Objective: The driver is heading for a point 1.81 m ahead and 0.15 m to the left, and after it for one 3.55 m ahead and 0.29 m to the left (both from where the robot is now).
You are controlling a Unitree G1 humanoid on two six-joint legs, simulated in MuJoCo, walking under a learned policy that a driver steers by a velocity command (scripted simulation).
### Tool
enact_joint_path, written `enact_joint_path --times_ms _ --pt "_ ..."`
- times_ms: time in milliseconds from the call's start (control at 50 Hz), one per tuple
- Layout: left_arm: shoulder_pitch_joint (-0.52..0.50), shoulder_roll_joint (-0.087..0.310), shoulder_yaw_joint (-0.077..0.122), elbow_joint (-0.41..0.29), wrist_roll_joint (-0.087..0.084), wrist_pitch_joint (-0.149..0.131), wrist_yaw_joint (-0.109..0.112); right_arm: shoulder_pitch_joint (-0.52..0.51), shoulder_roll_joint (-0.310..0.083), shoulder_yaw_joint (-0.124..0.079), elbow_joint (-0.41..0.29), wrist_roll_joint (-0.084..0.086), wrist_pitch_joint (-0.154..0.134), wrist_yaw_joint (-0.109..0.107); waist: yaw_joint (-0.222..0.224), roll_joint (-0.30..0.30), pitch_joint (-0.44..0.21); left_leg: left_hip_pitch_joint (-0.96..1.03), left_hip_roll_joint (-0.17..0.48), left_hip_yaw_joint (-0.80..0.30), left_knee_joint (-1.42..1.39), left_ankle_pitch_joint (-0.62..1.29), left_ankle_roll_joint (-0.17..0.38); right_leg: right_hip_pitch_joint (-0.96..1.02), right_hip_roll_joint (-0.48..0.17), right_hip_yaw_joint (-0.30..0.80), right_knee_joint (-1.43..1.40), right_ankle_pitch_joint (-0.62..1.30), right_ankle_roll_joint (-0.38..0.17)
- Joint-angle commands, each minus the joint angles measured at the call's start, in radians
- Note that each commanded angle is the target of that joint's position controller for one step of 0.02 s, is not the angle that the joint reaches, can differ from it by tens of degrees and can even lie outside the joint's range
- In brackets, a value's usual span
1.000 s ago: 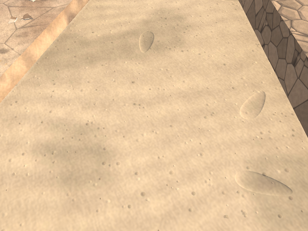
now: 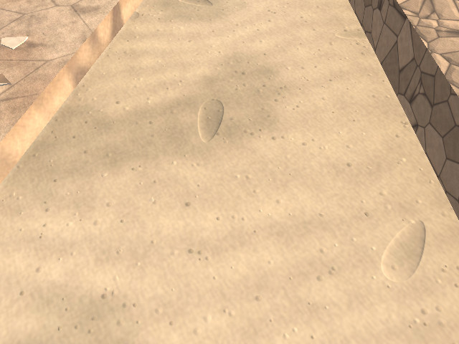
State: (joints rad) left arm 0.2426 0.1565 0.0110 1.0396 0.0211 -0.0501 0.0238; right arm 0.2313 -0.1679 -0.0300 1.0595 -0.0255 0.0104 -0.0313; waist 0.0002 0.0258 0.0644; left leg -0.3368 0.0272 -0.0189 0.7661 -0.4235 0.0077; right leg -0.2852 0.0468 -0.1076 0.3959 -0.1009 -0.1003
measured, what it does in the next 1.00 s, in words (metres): steps on the spot: left foot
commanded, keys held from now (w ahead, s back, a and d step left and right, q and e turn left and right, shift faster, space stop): no key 1.00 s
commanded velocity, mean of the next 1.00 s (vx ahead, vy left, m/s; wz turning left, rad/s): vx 0.02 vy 0.00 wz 0.00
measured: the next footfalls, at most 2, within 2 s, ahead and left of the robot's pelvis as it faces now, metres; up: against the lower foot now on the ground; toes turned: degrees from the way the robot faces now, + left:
left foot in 0.10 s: +0.06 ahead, +0.14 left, +0.00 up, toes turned +1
right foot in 1.42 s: +0.18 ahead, -0.09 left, +0.00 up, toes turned -5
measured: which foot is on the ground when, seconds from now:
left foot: up 0.00-0.08, down 0.10-1.00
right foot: down 0.00-1.00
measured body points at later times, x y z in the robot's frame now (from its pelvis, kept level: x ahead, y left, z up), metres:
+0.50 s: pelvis +0.03 +0.03 +0.01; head +0.04 +0.03 +0.46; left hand +0.02 +0.25 -0.15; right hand +0.02 -0.18 -0.16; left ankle +0.02 +0.13 -0.74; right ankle +0.07 -0.06 -0.74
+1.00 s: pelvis +0.05 +0.03 +0.01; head +0.06 +0.03 +0.46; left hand +0.03 +0.24 -0.16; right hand +0.02 -0.17 -0.16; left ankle +0.02 +0.14 -0.74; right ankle +0.07 -0.06 -0.74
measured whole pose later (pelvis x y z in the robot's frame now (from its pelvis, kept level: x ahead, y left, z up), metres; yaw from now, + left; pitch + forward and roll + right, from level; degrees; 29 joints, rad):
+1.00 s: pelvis +0.05 +0.03 +0.01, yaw -1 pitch -1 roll +0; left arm 0.31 0.12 0.00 1.17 0.01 -0.01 0.04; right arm 0.34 -0.12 0.02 1.15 -0.01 -0.02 -0.05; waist 0.01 0.00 0.02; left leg -0.09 -0.02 0.02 0.38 -0.27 0.03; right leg -0.19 0.01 -0.06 0.39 -0.18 -0.03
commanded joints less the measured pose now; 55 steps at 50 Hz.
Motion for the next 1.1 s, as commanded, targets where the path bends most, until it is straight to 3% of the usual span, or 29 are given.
enact_joint_path --times_ms 20,80,100,120,140,160,220,260,340,1100 --pt "0.005 0.128 0.02 -0.034 -0.002 0.005 0.001 0.148 -0.037 0.0 0.032 0.004 0.022 -0.006 -0.027 -0.136 -0.091 0.15 -0.008 0.032 -0.098 0.066 0.002 -0.048 -0.247 0.237 -0.206 -0.156 -0.086" --pt "-0.002 0.122 0.02 -0.028 -0.016 0.029 0.003 0.155 -0.029 0.01 0.048 -0.002 0.011 -0.005 -0.04 -0.088 -0.029 0.243 0.001 0.033 -0.292 0.185 0.021 -0.138 -0.228 0.252 -0.219 -0.396 -0.022" --pt "0.018 0.114 0.02 -0.021 -0.016 0.034 0.004 0.157 -0.041 0.013 0.045 -0.008 0.002 -0.006 -0.034 -0.058 -0.002 0.247 0.041 -0.018 -0.373 0.2 0.029 -0.148 -0.212 0.251 -0.21 -0.421 0.014" --pt "0.053 0.101 0.021 -0.017 -0.021 0.038 0.002 0.142 -0.072 0.011 0.039 -0.007 -0.008 -0.008 0.003 -0.012 0.026 0.192 0.083 -0.08 -0.413 0.146 0.042 -0.128 -0.166 0.223 -0.193 -0.367 0.042" --pt "0.061 0.081 0.018 -0.011 -0.025 0.042 0.0 0.12 -0.068 0.012 0.046 0.01 -0.014 -0.007 0.017 0.07 0.056 0.057 0.086 -0.102 -0.455 0.063 0.049 -0.029 -0.122 0.169 -0.154 -0.255 0.052" --pt "0.071 0.075 0.016 -0.001 -0.019 0.042 -0.002 0.105 -0.046 0.02 0.045 0.014 -0.023 -0.006 0.027 0.085 0.042 -0.002 0.091 -0.112 -0.498 0.039 0.04 0.078 -0.117 0.156 -0.104 -0.16 0.052" --pt "0.099 0.082 0.016 0.023 -0.009 0.037 -0.002 0.094 -0.048 0.02 0.044 0.021 -0.038 -0.011 0.039 0.039 0.008 0.014 0.076 -0.089 -0.506 0.106 0.026 0.149 -0.13 0.162 -0.082 -0.089 0.047" --pt "0.095 0.074 0.012 0.033 -0.01 0.033 0.0 0.117 -0.043 0.021 0.05 0.02 -0.038 -0.011 0.026 0.003 0.006 0.062 0.07 -0.078 -0.487 0.154 0.032 0.118 -0.136 0.167 -0.093 -0.094 0.047" --pt "0.091 0.063 0.006 0.05 -0.013 0.031 0.004 0.145 -0.037 0.023 0.059 0.017 -0.035 -0.01 0.014 -0.016 0.008 0.089 0.069 -0.072 -0.478 0.183 0.04 0.104 -0.136 0.165 -0.097 -0.083 0.052" --pt "0.142 0.029 -0.006 0.128 -0.014 0.036 0.019 0.2 -0.01 0.038 0.093 0.017 -0.034 -0.017 0.009 -0.021 0.025 0.148 0.066 -0.057 -0.468 0.288 0.046 0.131 -0.145 0.161 -0.063 0.025 0.055"
Keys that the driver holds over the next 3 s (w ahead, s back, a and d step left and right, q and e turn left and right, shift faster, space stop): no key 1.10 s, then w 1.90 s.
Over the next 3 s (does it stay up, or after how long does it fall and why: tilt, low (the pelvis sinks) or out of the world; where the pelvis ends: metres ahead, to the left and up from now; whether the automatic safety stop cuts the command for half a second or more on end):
stays up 1.00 -0.02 -0.01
